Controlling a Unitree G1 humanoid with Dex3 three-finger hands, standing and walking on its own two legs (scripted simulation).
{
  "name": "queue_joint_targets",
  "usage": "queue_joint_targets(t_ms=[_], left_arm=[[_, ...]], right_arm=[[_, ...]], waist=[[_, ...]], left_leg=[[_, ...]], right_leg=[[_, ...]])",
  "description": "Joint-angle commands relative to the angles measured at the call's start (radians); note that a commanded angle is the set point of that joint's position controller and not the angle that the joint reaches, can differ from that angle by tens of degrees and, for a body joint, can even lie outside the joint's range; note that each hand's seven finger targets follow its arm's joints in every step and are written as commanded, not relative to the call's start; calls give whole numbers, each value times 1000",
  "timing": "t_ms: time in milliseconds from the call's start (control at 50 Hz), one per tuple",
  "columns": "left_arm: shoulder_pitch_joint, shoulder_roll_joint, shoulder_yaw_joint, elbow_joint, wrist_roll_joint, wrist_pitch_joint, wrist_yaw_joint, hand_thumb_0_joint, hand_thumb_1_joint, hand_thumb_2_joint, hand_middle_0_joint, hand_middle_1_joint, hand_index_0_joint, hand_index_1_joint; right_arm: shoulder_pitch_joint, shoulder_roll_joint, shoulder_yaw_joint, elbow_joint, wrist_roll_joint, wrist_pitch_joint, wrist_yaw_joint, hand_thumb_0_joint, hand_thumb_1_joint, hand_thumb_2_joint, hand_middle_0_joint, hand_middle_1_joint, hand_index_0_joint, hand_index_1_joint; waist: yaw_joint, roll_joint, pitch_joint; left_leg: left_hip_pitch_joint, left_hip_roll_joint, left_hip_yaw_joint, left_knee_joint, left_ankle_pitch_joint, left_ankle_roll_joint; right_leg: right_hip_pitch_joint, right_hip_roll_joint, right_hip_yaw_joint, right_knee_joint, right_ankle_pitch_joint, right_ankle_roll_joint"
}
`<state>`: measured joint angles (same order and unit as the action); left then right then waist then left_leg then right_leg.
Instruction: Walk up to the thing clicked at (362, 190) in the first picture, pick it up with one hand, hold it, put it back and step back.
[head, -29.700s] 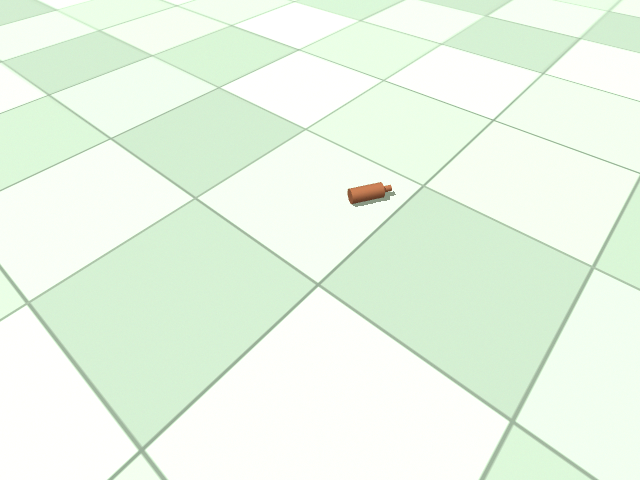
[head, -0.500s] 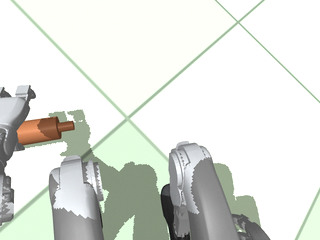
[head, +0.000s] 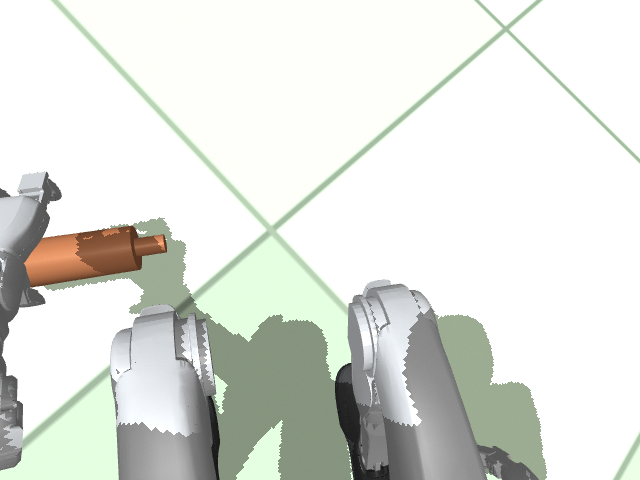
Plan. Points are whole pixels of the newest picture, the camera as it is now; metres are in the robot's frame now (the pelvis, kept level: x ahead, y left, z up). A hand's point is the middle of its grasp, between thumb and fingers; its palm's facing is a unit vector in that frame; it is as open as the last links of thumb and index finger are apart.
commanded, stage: close in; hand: left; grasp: from above
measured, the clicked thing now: (97, 253) +0.43 +0.30 -0.29
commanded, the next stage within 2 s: rest palm in 0.08 s
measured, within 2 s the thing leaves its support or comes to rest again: neither
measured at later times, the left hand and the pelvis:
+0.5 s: hand (67, 254) +0.42 +0.31 -0.23, palm faces -0.43 -0.11 -0.90, open 14.2 cm; pelvis +0.00 +0.00 -0.03, yaw -3 degrees
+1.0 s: hand (75, 257) +0.42 +0.31 -0.25, palm faces -0.43 -0.14 -0.89, open 14.3 cm; pelvis +0.01 +0.00 -0.04, yaw -5 degrees
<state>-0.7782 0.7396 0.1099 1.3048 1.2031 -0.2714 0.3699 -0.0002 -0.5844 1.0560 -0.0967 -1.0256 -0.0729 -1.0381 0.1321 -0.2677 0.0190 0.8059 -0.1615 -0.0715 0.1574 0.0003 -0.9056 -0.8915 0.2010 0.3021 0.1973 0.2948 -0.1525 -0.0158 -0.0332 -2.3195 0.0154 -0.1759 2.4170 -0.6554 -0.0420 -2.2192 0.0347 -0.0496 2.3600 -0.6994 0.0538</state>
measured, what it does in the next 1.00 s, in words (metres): stands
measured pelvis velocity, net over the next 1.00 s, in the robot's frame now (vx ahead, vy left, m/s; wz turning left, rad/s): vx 0.01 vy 0.00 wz -0.08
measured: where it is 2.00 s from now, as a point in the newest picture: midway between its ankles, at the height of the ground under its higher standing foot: (286, 464)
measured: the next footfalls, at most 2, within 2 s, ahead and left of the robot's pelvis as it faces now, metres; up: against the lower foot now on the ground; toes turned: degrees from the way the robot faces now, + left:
none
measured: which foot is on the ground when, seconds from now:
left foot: down 0.00-1.00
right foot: down 0.00-1.00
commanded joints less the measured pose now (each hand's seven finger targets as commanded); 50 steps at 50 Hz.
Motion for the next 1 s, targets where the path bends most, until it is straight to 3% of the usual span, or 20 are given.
queue_joint_targets(t_ms=[0, 140, 260, 320, 400, 420, 460, 480, 500, 520, 560, 580, 640, 660, 680, 760, 780, 800, 820, 980], left_arm=[[-313, 169, -12, -58, 8, -33, 55, 0, -581, 1028, -70, -1016, -63, -1022], [-355, 260, 41, 85, 98, -50, 150, 0, -510, 1053, -90, -1082, -94, -1076], [-391, 297, 66, 211, 139, -32, 239, 0, -555, 1005, -62, -1008, -54, -1016], [-423, 318, 67, 220, 141, -18, 263, 0, -549, 1011, -65, -1002, -56, -1010], [-379, 354, 102, 211, 120, -6, 284, 0, -566, 1028, -64, -983, -47, -999], [-397, 351, 85, 223, 122, -3, 283, 0, -570, 1018, -60, -983, -44, -998], [-375, 397, 122, 235, 112, 3, 284, 0, -569, 1022, -59, -977, -42, -993], [-366, 362, 103, 216, 99, 0, 278, 0, -566, 1019, -60, -972, -43, -987], [-345, 389, 129, 231, 95, 0, 281, 0, -570, 1020, -59, -973, -41, -990], [-342, 381, 114, 234, 98, -1, 274, 0, -564, 1012, -60, -976, -45, -990], [-296, 388, 139, 229, 82, 0, 273, 0, -576, 1029, -59, -966, -38, -986], [-307, 404, 140, 238, 85, -5, 269, 0, -573, 1019, -58, -961, -38, -980], [-289, 425, 165, 240, 78, -16, 269, 0, -573, 1026, -60, -958, -38, -979], [-293, 404, 146, 249, 82, -21, 263, 0, -579, 1028, -60, -952, -36, -975], [-271, 417, 170, 240, 77, -26, 270, 0, -592, 1041, -59, -950, -31, -977], [-313, 391, 127, 247, 83, -47, 270, 0, -582, 1050, -67, -940, -36, -970], [-291, 413, 146, 257, 82, -53, 279, 0, -578, 1042, -67, -953, -39, -980], [-286, 374, 117, 262, 84, -54, 280, 0, -583, 1047, -67, -941, -36, -970], [-282, 427, 148, 272, 95, -56, 291, 0, -575, 1046, -66, -947, -38, -975], [-319, 371, 85, 264, 107, -46, 336, 0, -564, 1036, -69, -948, -43, -974]], right_arm=[[178, -243, -67, -22, 11, 5, -17, 0, -900, -897, 200, 300, 200, 300], [120, -252, -29, -21, -14, 0, -19, 0, -897, -896, 200, 300, 200, 300], [85, -266, -3, -24, -58, -26, -5, 0, -894, -900, 200, 300, 200, 300], [82, -280, 7, -23, -85, -48, 7, 0, -893, -899, 200, 300, 200, 300], [71, -289, 16, -25, -105, -72, 18, 0, -892, -899, 200, 300, 200, 300], [79, -286, 25, -20, -111, -79, 26, 0, -894, -900, 200, 300, 200, 300], [91, -299, 23, -11, -121, -88, 33, 0, -892, -899, 200, 300, 200, 300], [82, -296, 25, -27, -120, -92, 37, 0, -891, -899, 200, 300, 200, 300], [83, -297, 25, -12, -123, -94, 38, 0, -891, -899, 200, 300, 200, 300], [87, -297, 32, -20, -130, -98, 45, 0, -891, -899, 200, 300, 200, 300], [92, -302, 30, -13, -128, -96, 46, 0, -890, -899, 200, 300, 200, 300], [101, -304, 34, -8, -133, -100, 52, 0, -891, -899, 200, 300, 200, 300], [109, -309, 42, -2, -138, -96, 59, 0, -889, -899, 200, 300, 200, 300], [113, -300, 49, -7, -142, -99, 64, 0, -888, -899, 200, 300, 200, 300], [116, -314, 44, 0, -141, -95, 62, 0, -889, -899, 200, 300, 200, 300], [112, -324, 53, -12, -149, -99, 70, 0, -888, -899, 200, 300, 200, 300], [104, -324, 55, -9, -147, -98, 70, 0, -889, -900, 200, 300, 200, 300], [90, -319, 60, -20, -151, -102, 71, 0, -888, -899, 200, 300, 200, 300], [99, -322, 63, 4, -155, -100, 71, 0, -886, -899, 200, 300, 200, 300], [51, -335, 67, -9, -168, -118, 80, 0, -886, -900, 200, 300, 200, 300]], waist=[[-59, 210, -617], [-47, 250, -573], [-82, 268, -550], [-111, 295, -542], [-91, 334, -599], [-113, 342, -581], [-114, 324, -579], [-104, 328, -582], [-103, 340, -584], [-112, 347, -570], [-93, 336, -590], [-109, 340, -571], [-108, 320, -569], [-121, 312, -550], [-108, 312, -566], [-142, 295, -528], [-126, 316, -527], [-126, 305, -532], [-125, 314, -529], [-141, 322, -503]], left_leg=[[492, -5, 116, -227, 108, 59], [506, -7, 117, -225, 101, 54], [469, -9, 118, -193, 69, 56], [479, -7, 113, -178, 57, 57], [489, -4, 109, -159, 85, 52], [475, -3, 111, -141, 89, 52], [454, -1, 106, -120, 93, 54], [456, -2, 107, -125, 99, 54], [462, 2, 103, -122, 104, 51], [450, 1, 103, -118, 103, 51], [463, 2, 98, -117, 128, 51], [452, 4, 96, -110, 128, 51], [432, 5, 88, -99, 140, 53], [426, 5, 88, -90, 137, 55], [430, 7, 85, -97, 154, 55], [420, 6, 78, -81, 138, 56], [419, 8, 75, -92, 126, 54], [429, 8, 76, -88, 132, 52], [428, 11, 73, -87, 125, 52], [426, 12, 69, -88, 99, 50]], right_leg=[[260, 25, -117, -276, 189, -82], [219, 28, -133, -232, 173, -85], [197, 30, -134, -216, 147, -80], [188, 32, -145, -197, 137, -71], [225, 38, -144, -179, 165, -75], [222, 37, -148, -161, 180, -73], [226, 39, -150, -156, 190, -73], [234, 39, -151, -157, 195, -73], [236, 42, -156, -151, 201, -74], [242, 43, -151, -147, 203, -76], [258, 47, -165, -143, 228, -73], [254, 45, -167, -134, 232, -73], [276, 48, -173, -132, 249, -71], [277, 47, -165, -129, 250, -70], [294, 51, -170, -137, 264, -69], [276, 51, -177, -134, 256, -63], [281, 53, -177, -137, 241, -67], [275, 55, -183, -136, 246, -66], [274, 56, -188, -130, 239, -66], [254, 62, -193, -138, 213, -67]])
